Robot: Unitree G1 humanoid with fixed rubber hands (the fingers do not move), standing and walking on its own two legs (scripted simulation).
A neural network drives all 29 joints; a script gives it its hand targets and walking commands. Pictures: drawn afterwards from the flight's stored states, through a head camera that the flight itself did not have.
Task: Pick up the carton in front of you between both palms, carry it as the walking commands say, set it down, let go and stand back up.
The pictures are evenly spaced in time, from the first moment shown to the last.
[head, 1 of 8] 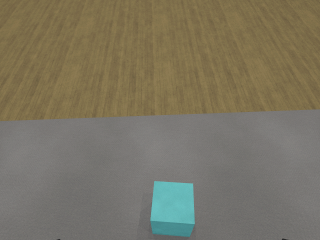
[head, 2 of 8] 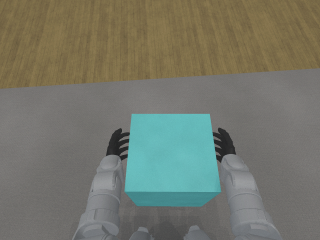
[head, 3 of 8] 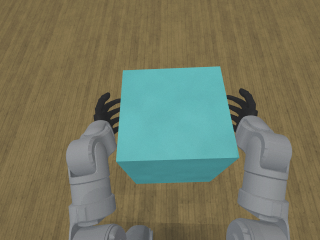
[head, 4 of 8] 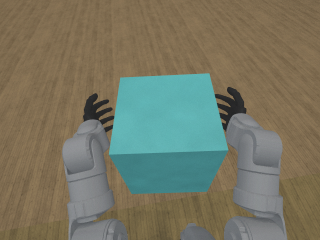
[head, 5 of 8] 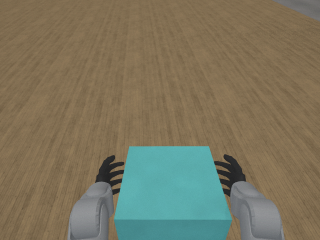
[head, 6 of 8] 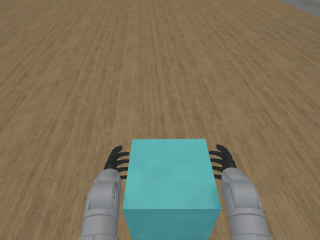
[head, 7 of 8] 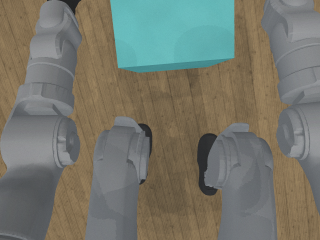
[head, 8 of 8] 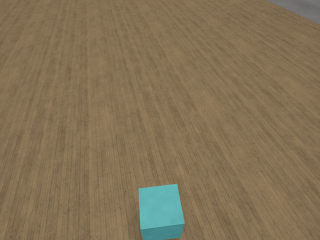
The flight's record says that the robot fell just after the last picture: no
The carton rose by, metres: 1.18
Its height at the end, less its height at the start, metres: +0.47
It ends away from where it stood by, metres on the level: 6.21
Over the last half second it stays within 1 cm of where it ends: yes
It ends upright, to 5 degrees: yes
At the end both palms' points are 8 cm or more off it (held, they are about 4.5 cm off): yes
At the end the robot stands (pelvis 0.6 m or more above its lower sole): yes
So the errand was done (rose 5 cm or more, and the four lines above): yes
